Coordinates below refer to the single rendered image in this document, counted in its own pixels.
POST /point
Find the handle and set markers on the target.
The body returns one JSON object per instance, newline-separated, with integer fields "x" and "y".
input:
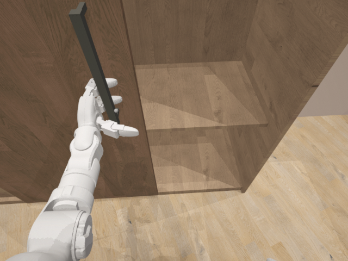
{"x": 83, "y": 34}

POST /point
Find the robot left upper arm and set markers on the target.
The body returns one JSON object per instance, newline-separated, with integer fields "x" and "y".
{"x": 59, "y": 236}

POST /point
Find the robot left forearm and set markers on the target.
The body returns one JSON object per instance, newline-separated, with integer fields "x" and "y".
{"x": 76, "y": 187}

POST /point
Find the left robot hand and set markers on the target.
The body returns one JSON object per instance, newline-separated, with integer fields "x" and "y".
{"x": 90, "y": 107}

